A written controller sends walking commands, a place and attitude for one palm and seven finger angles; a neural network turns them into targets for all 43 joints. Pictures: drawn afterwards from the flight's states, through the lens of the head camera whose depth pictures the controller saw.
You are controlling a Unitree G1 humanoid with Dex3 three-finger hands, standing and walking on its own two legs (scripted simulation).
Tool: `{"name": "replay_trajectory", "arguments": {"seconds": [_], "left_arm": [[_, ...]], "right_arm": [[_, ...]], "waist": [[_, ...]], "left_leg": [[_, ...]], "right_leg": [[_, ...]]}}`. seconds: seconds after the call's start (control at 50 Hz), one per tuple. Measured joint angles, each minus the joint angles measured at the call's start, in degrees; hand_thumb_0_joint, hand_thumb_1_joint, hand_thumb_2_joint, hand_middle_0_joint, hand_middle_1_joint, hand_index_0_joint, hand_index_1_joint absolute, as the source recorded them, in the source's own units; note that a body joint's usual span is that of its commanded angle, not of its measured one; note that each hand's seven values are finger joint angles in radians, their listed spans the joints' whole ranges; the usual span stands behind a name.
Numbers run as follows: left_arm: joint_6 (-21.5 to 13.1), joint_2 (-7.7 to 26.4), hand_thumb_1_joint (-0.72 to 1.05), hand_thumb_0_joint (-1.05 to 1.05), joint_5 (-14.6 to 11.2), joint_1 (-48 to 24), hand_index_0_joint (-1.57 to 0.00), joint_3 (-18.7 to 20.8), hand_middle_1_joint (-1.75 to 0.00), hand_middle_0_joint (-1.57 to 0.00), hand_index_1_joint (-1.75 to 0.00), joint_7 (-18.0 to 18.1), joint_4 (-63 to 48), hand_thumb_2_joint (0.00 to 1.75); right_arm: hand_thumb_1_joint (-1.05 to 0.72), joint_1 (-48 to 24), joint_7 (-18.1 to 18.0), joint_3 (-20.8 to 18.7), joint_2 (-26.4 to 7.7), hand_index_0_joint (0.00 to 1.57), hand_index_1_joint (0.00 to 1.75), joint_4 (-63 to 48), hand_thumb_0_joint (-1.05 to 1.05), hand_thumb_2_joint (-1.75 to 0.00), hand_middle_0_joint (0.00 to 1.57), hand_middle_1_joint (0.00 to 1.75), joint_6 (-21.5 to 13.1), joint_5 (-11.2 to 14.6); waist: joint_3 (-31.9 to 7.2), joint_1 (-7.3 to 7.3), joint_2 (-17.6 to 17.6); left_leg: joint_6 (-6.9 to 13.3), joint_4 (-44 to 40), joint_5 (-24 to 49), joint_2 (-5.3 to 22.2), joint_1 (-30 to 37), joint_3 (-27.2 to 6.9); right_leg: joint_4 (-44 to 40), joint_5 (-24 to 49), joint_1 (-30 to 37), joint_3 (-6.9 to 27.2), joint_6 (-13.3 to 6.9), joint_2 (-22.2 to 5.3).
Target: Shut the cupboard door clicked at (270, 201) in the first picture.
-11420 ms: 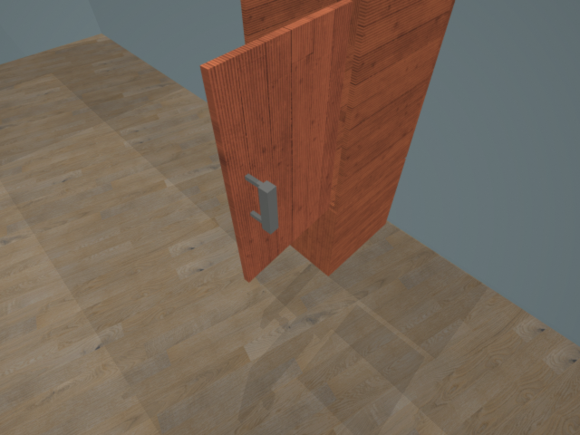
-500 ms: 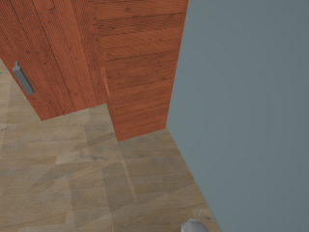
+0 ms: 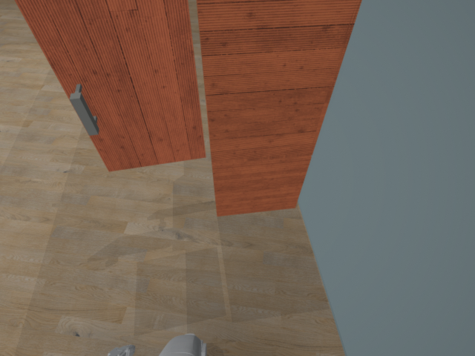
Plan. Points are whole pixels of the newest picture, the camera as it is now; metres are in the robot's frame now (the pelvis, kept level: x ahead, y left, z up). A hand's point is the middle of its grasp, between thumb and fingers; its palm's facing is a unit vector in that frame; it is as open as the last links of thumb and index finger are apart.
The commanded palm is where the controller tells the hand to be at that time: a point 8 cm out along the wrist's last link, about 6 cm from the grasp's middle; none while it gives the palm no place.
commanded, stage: turn to face it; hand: left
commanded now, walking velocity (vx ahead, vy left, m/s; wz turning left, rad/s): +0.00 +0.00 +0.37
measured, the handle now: (86, 109) +0.71 +0.45 -0.05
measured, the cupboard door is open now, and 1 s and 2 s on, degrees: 94 94 94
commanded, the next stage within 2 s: take the last steps up to it in 0.34 s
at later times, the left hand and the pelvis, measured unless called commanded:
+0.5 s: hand out of the picture +0.02 +0.25 -0.17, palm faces +0.18 -0.96 -0.24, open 7.4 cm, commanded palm none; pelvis +0.00 +0.04 +0.00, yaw +8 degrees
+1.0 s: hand out of the picture -0.02 +0.20 -0.19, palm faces +0.32 -0.93 -0.15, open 7.4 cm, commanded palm none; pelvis +0.09 +0.07 -0.02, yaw +14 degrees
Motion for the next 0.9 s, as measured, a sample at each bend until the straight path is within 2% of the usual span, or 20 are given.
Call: {"name": "replay_trajectory", "arguments": {"seconds": [0.08,0.12,0.14,0.16,0.18,0.22,0.28,0.34,0.46,0.58,0.6,0.62,0.66,0.72,0.76,0.84,0.9], "left_arm": [[0.54,2.01,0.92,-0.01,0.66,2.41,-0.2,0.69,-0.3,-0.21,-0.3,-0.4,0.99,0.89],[0.94,3.08,0.92,0.0,0.6,3.96,-0.2,1.03,-0.3,-0.2,-0.3,-0.68,1.68,0.89],[1.33,3.47,0.92,0.0,0.39,4.98,-0.2,1.14,-0.3,-0.2,-0.3,-0.84,1.91,0.89],[2.01,4.14,0.91,0.0,0.13,5.2,-0.2,1.3,-0.3,-0.2,-0.3,-0.93,2.44,0.89],[2.91,4.78,0.91,0.0,0.01,5.12,-0.2,1.43,-0.3,-0.2,-0.3,-0.88,2.89,0.89],[4.12,5.71,0.91,0.0,0.08,4.88,-0.2,1.73,-0.3,-0.2,-0.3,-0.79,3.36,0.89],[4.48,6.04,0.91,0.0,0.21,4.12,-0.2,1.83,-0.3,-0.2,-0.3,-0.94,3.65,0.89],[4.09,5.68,0.91,0.0,0.18,3.66,-0.2,1.51,-0.3,-0.2,-0.3,-1.14,3.25,0.9],[3.78,4.11,0.91,0.0,-0.02,2.8,-0.2,0.82,-0.3,-0.2,-0.3,-1.0,2.65,0.9],[2.5,1.75,0.91,0.0,0.02,2.05,-0.2,0.14,-0.3,-0.2,-0.3,-1.53,2.41,0.9],[1.94,1.56,0.91,0.0,0.14,2.48,-0.2,0.05,-0.3,-0.2,-0.3,-1.71,2.2,0.9],[1.26,1.3,0.91,0.0,0.45,2.97,-0.2,0.11,-0.3,-0.2,-0.3,-1.73,2.05,0.9],[0.6,-0.32,0.91,0.0,0.59,3.86,-0.2,-0.24,-0.3,-0.2,-0.3,-1.47,2.34,0.89],[-0.53,-2.0,0.91,0.0,0.33,6.63,-0.2,-0.62,-0.3,-0.2,-0.3,-1.32,3.41,0.89],[-1.32,-2.44,0.91,0.0,0.17,8.39,-0.2,-0.68,-0.3,-0.2,-0.3,-1.26,4.64,0.89],[-2.36,-2.89,0.91,0.0,0.33,10.88,-0.2,-0.92,-0.3,-0.2,-0.3,-1.44,7.31,0.89],[-2.56,-2.85,0.91,0.0,0.58,12.21,-0.2,-0.9,-0.3,-0.2,-0.3,-1.63,9.15,0.89]], "right_arm": [[-0.91,-3.29,0.2,0.16,-0.66,0.2,0.3,-1.85,0.01,-0.9,0.2,0.3,-0.29,0.0],[-0.91,-4.44,0.26,0.4,-0.89,0.2,0.3,-2.97,0.01,-0.9,0.2,0.3,-0.8,-0.04],[-0.91,-4.67,0.34,0.56,-1.26,0.2,0.3,-3.73,0.01,-0.9,0.2,0.3,-1.28,-0.11],[-0.91,-5.14,0.21,0.54,-1.07,0.2,0.3,-4.17,0.01,-0.9,0.2,0.3,-1.81,-0.27],[-0.91,-5.55,0.03,0.79,-0.74,0.2,0.3,-4.58,0.01,-0.9,0.2,0.3,-2.11,-0.4],[-0.91,-5.84,-0.36,1.57,-0.01,0.2,0.3,-5.18,0.01,-0.9,0.2,0.3,-2.42,-0.63],[-0.91,-5.6,-1.08,2.49,0.9,0.2,0.3,-5.31,0.01,-0.9,0.2,0.3,-2.52,-0.53],[-0.91,-4.9,-1.37,3.16,1.75,0.2,0.3,-4.73,0.01,-0.9,0.2,0.3,-2.61,-0.27],[-0.9,-1.96,-1.24,3.55,3.45,0.21,0.3,-2.97,0.01,-0.9,0.2,0.3,-2.49,-0.22],[-0.91,2.06,-1.12,2.5,3.35,0.21,0.3,-0.51,0.01,-0.9,0.21,0.3,-2.05,-0.49],[-0.91,3.07,-1.06,2.24,3.27,0.21,0.3,-0.08,0.01,-0.9,0.21,0.3,-1.94,-0.4],[-0.91,3.96,-0.99,1.97,3.14,0.21,0.3,0.41,0.01,-0.9,0.21,0.3,-1.78,-0.2],[-0.91,5.13,-0.52,1.25,2.0,0.2,0.3,1.67,0.01,-0.9,0.2,0.3,-0.96,-0.35],[-0.91,6.29,0.33,0.3,0.84,0.2,0.3,2.87,0.01,-0.9,0.2,0.3,-0.58,-0.77],[-0.91,6.59,0.65,-0.05,0.61,0.2,0.3,3.1,0.01,-0.9,0.2,0.3,-0.98,-0.83],[-0.91,6.3,0.9,-0.36,0.7,0.2,0.3,3.17,0.01,-0.9,0.2,0.3,-1.89,-0.58],[-0.91,5.29,0.91,-0.09,1.05,0.2,0.3,3.37,0.01,-0.9,0.2,0.3,-2.57,-0.43]], "waist": [[0.14,2.12,-1.41],[-0.08,2.86,-1.91],[-0.71,2.99,-1.51],[-0.79,3.03,-2.0],[-0.57,3.32,-2.51],[-0.24,3.85,-3.03],[-0.01,4.07,-2.57],[0.01,4.13,-1.76],[-0.55,3.07,-0.2],[-1.8,1.16,1.3],[-2.42,1.05,1.06],[-3.01,1.24,0.69],[-3.06,1.28,2.31],[-3.5,1.0,3.01],[-3.56,0.74,2.52],[-3.08,0.92,1.27],[-2.58,2.0,0.4]], "left_leg": [[0.47,-11.62,-0.31,-0.09,4.1,1.57],[1.03,-19.51,3.6,-0.67,7.76,2.43],[2.08,-23.61,7.18,-0.59,9.46,2.25],[3.92,-23.09,8.05,-1.21,8.79,2.14],[5.42,-21.89,7.53,-1.71,8.17,2.13],[7.0,-22.11,6.94,-2.22,8.23,1.95],[7.2,-25.77,8.94,-2.64,9.32,1.04],[7.57,-29.57,11.29,-3.05,10.48,0.37],[7.42,-32.83,13.49,-3.39,11.22,-0.89],[6.31,-30.82,12.78,-3.84,9.82,-2.09],[6.07,-29.37,11.76,-4.27,9.1,-2.13],[5.69,-26.15,7.8,-4.8,7.65,-2.08],[5.0,-15.94,1.02,-4.56,4.4,-2.91],[4.02,-4.2,3.85,-3.52,0.14,-2.16],[3.29,-1.56,7.04,-2.22,-1.49,-1.55],[2.45,-6.94,8.91,0.04,-1.59,-0.73],[2.59,-15.11,7.71,0.59,0.52,0.41]], "right_leg": [[2.4,-1.65,0.04,-1.72,1.16,-1.79],[5.36,-3.35,-0.7,-2.25,2.16,-2.82],[7.7,-4.62,-1.69,-2.6,2.76,-3.05],[11.55,-8.47,-3.43,-1.32,3.6,-3.34],[16.17,-12.43,-5.52,1.54,3.88,-2.76],[24.74,-15.09,-9.37,6.03,3.91,-1.1],[32.23,-12.21,-13.37,9.67,4.06,0.7],[33.99,-9.13,-15.07,11.49,4.32,1.34],[27.04,-9.19,-12.71,12.0,4.51,2.07],[10.41,-8.88,-4.18,10.7,2.79,3.84],[5.58,-8.43,-1.57,10.51,2.29,3.97],[2.27,-7.28,-0.33,11.04,1.24,3.84],[2.28,-4.84,0.55,9.98,0.36,4.39],[-2.43,-3.02,4.28,8.8,0.44,4.24],[-5.96,-1.89,6.61,8.38,0.68,3.95],[-10.05,-1.43,9.94,7.44,1.21,3.03],[-10.05,-3.08,11.49,6.71,2.15,1.99]]}}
